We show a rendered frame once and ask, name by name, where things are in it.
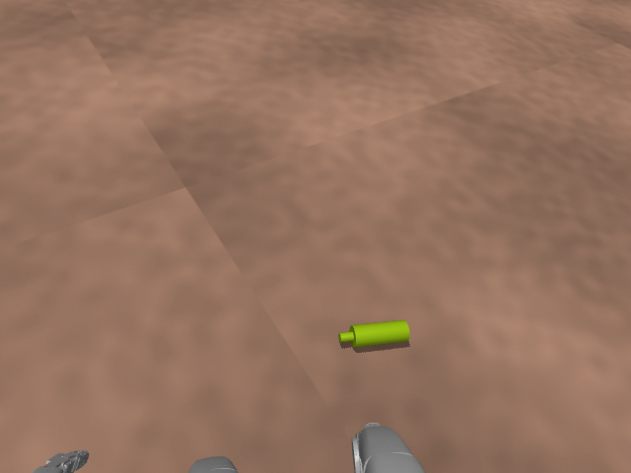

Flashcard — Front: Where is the left robot hand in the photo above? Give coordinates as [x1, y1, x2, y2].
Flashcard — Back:
[33, 450, 89, 473]

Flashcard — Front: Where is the bottle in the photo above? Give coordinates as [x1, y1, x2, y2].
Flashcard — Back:
[338, 320, 410, 348]

